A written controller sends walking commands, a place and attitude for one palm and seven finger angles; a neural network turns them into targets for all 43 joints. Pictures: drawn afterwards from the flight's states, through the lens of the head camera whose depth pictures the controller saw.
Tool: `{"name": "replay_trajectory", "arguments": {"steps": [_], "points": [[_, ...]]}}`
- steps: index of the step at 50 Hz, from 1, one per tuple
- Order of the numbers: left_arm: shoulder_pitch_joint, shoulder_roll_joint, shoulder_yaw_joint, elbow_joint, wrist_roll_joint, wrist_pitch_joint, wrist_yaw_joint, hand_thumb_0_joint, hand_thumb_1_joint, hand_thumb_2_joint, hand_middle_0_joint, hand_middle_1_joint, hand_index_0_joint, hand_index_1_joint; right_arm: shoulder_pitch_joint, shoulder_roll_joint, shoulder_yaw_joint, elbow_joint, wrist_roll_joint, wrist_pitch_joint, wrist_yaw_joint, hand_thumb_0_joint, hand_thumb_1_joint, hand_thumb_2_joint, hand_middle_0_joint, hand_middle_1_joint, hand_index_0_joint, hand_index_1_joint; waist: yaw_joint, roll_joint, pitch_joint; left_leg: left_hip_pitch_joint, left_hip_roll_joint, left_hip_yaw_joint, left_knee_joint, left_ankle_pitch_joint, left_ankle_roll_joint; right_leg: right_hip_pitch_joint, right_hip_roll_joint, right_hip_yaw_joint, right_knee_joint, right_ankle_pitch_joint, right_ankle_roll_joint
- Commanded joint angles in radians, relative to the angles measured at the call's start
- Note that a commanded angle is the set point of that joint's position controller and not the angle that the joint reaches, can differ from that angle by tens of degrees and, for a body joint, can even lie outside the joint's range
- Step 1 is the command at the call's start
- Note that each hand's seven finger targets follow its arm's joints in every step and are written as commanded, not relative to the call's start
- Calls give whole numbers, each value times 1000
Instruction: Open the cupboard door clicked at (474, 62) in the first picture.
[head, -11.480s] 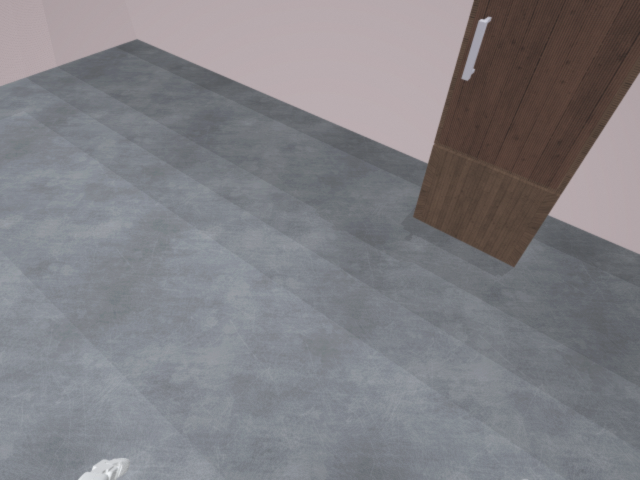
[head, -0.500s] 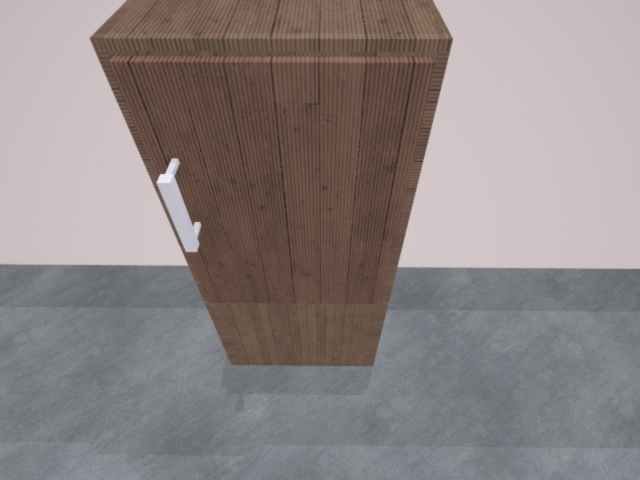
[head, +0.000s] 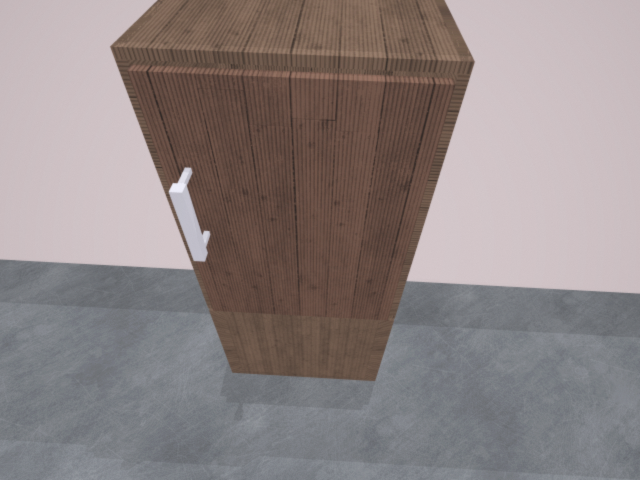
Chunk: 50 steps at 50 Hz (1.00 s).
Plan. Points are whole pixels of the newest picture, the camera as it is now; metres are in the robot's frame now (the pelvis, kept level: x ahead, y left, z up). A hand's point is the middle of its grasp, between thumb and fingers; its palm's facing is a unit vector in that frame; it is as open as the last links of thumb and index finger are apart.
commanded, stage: come to a stop and stand still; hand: left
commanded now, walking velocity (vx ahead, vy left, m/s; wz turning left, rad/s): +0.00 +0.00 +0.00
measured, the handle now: (193, 216) +0.50 +0.26 +0.01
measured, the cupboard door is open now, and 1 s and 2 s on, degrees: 0 0 0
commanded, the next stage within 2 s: look again from close up in 0.08 s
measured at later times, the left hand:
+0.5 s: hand out of the picture +0.04 +0.22 -0.17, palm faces +0.01 -0.96 -0.27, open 7.4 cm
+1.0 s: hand (144, 410) +0.20 +0.23 -0.01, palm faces +0.23 -0.97 -0.08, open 7.7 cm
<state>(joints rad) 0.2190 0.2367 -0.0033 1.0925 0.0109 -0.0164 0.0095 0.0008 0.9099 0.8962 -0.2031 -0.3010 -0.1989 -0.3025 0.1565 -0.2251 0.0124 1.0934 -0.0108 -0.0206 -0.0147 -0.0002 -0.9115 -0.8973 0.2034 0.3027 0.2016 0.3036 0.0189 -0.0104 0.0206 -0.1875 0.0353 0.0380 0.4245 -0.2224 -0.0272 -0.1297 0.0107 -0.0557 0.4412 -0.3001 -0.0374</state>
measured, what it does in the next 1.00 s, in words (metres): stands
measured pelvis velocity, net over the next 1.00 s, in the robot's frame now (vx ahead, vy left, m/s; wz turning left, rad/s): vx -0.04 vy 0.01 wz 0.02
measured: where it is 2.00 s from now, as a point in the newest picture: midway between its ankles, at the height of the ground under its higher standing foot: outside the picture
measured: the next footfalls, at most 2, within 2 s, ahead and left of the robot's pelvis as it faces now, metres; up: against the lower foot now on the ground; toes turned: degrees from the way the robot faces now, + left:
none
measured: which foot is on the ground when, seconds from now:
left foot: down 0.00-1.00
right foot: down 0.00-1.00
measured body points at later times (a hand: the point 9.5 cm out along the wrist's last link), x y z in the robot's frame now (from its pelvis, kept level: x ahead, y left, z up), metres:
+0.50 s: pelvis +0.00 +0.00 +0.00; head +0.01 +0.00 +0.45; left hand +0.04 +0.27 -0.15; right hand +0.06 -0.25 -0.15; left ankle +0.00 +0.14 -0.74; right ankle -0.04 -0.09 -0.74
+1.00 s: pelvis -0.04 +0.01 -0.03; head -0.01 +0.00 +0.42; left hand +0.18 +0.28 -0.01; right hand +0.12 -0.24 -0.13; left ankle +0.00 +0.14 -0.74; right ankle -0.04 -0.09 -0.74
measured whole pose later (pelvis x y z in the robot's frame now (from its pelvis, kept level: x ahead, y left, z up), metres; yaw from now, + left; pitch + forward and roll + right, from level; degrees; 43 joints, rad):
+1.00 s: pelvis -0.04 +0.01 -0.03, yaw +1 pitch +6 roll +1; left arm 0.23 0.21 0.20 0.36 -0.23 -0.42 -0.11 0.01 0.81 0.85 -0.21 -0.37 -0.20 -0.37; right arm 0.19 -0.23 -0.02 0.75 0.02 -0.24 -0.06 0.01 -0.91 -0.90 0.21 0.30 0.20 0.30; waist -0.01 0.01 -0.06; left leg -0.52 0.02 0.03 0.70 -0.29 -0.01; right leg -0.46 -0.02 -0.07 0.75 -0.39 -0.02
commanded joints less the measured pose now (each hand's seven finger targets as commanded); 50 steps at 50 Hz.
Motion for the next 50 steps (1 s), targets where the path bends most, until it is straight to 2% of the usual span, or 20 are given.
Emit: {"name": "replay_trajectory", "arguments": {"steps": [1, 5, 11, 15, 21, 29, 37, 38, 39, 40, 41, 42, 43, 44, 45, 46, 47, 48, 49, 50], "points": [[8, 162, 32, -47, 5, -21, 14, 0, 900, 900, -200, -300, -200, -300, 16, -147, -29, -42, -3, -18, -13, 0, -900, -900, 200, 300, 200, 300, -13, -2, -35, 54, 82, -70, -38, 229, 52, -20, -134, 110, -76, 333, -4], [1, 167, 33, -43, 3, -21, 14, 0, 900, 900, -200, -300, -200, -300, 5, -156, -29, -40, -3, -18, -13, 0, -900, -900, 200, 300, 200, 300, -11, 12, -40, 53, 81, -72, -43, 231, 51, -11, -139, 106, -81, 326, -3], [0, 172, 35, -44, 4, -20, 14, 0, 900, 900, -200, -300, -200, -300, 0, -154, -28, -33, -3, -17, -13, 0, -900, -900, 200, 300, 200, 300, -8, -5, -32, 54, 80, -74, -49, 231, 51, -2, -140, 103, -89, 330, -1], [-6, 176, 35, -42, 2, -19, 13, 0, 900, 900, -200, -300, -200, -300, 2, -160, -26, -27, -3, -16, -13, 0, -900, -900, 200, 300, 200, 300, -9, 12, -40, 57, 81, -77, -57, 227, 50, 4, -143, 105, -95, 319, -3], [-7, 175, 36, -39, 3, -19, 14, 0, 900, 900, -200, -300, -200, -300, 8, -154, -25, -17, -3, -16, -15, 0, -900, -900, 200, 300, 200, 300, -7, -9, -29, 54, 83, -75, -60, 239, 49, 13, -141, 98, -96, 342, -1], [-7, 169, 33, -31, 1, -17, 13, 0, 900, 900, -200, -300, -200, -300, 16, -153, -23, -6, -4, -16, -14, 0, -900, -900, 200, 300, 200, 300, -8, 15, -26, 56, 83, -79, -77, 212, 48, 4, -141, 100, -113, 275, 0], [3, 157, 30, -25, 2, -16, 14, 0, 900, 900, -200, -300, -200, -300, 25, -145, -22, 3, -2, -15, -14, 0, -900, -900, 200, 300, 200, 300, -8, 3, -6, 48, 82, -83, -86, 190, 47, -9, -139, 99, -126, 242, 2], [110, 65, 13, -4, 10, -34, 65, 0, 900, 900, -200, -300, -200, -300, 19, -101, -23, -59, 7, -16, -7, 0, -900, -900, 200, 300, 200, 300, -7, 59, 57, -29, 68, -14, 136, 221, 24, -47, -191, 157, -98, 610, 53], [-631, 401, 300, -1432, -171, -250, 47, 0, 877, 890, -202, -315, -202, -315, 45, -221, -63, -389, 53, -146, -45, 0, -900, -900, 200, 300, 200, 300, -85, 197, -402, 231, -60, -27, 8, 345, 54, 26, -82, 62, -5, 583, 5], [-96, 295, 236, -1131, -103, -215, 44, 0, 853, 880, -203, -330, -203, -330, -23, -153, -32, -371, 38, -228, -75, 0, -900, -900, 200, 300, 200, 300, 22, 350, -354, 310, -25, 15, 0, 495, 73, -7, -33, 40, 39, 404, -18], [-86, 237, 213, -1073, -149, -193, 80, 0, 830, 870, -205, -345, -205, -345, -11, -165, -42, -328, 51, -242, -87, 0, -900, -900, 200, 300, 200, 300, -8, 291, -282, 187, -19, 0, 26, 384, 41, -46, -29, -8, 11, 265, -11], [151, -10, 97, -893, -176, -131, 62, 0, 807, 860, -207, -360, -207, -360, 22, -108, -44, -317, 63, -235, -81, 0, -900, -900, 200, 300, 200, 300, -45, 143, -168, 132, -5, -7, 24, 304, 55, -120, -19, -32, 18, 237, 12], [-83, 48, 151, -1032, -209, -177, 41, 0, 783, 850, -208, -375, -208, -375, -4, -159, -53, -398, 61, -243, -75, 0, -900, -900, 200, 300, 200, 300, -72, 40, -37, 12, -18, -43, 47, 188, 55, -196, -22, -41, 25, 188, 27], [-46, 93, 209, -955, -213, -231, 12, 0, 760, 840, -210, -390, -210, -390, 11, -172, -78, -407, 50, -247, -80, 0, -900, -900, 200, 300, 200, 300, -80, -96, -22, -53, -23, -40, 92, 98, 58, -288, -16, -43, 34, 92, 37], [-17, 64, 215, -843, -216, -294, -21, 0, 737, 830, -212, -405, -212, -405, 8, -168, -81, -418, 39, -250, -81, 0, -900, -900, 200, 300, 200, 300, -79, -204, 50, -170, -32, -49, 141, 16, 54, -391, -13, -45, 66, -6, 45], [88, 48, 247, -723, -219, -353, -60, 0, 713, 820, -213, -420, -213, -420, -1, -159, -85, -440, 38, -254, -73, 0, -900, -900, 200, 300, 200, 300, -43, -212, 82, -259, -45, -46, 193, -43, 48, -455, -15, -35, 105, -83, 41], [133, 9, 234, -691, -238, -424, -113, 0, 690, 810, -215, -435, -215, -435, -10, -152, -82, -460, 29, -262, -61, 0, -900, -900, 200, 300, 200, 300, -20, -252, 23, -331, -51, -46, 249, -69, 40, -497, -12, -30, 173, -121, 38], [203, -8, 234, -677, -257, -495, -173, 0, 667, 800, -217, -450, -217, -450, -34, -148, -89, -488, 21, -274, -48, 0, -900, -900, 200, 300, 200, 300, 18, -251, -30, -401, -56, -39, 309, -92, 33, -523, -11, -12, 234, -144, 34], [256, -14, 237, -683, -276, -563, -237, 0, 643, 790, -218, -465, -218, -465, -43, -147, -96, -513, 19, -285, -34, 0, -900, -900, 200, 300, 200, 300, 40, -235, -99, -448, -58, -32, 362, -86, 28, -521, -14, 6, 292, -117, 28], [264, -9, 230, -701, -293, -620, -301, 0, 620, 780, -220, -480, -220, -480, -52, -149, -98, -539, 21, -295, -19, 0, -900, -900, 200, 300, 200, 300, 46, -170, -155, -482, -64, -26, 411, -81, 24, -526, -19, 19, 344, -84, 22]]}}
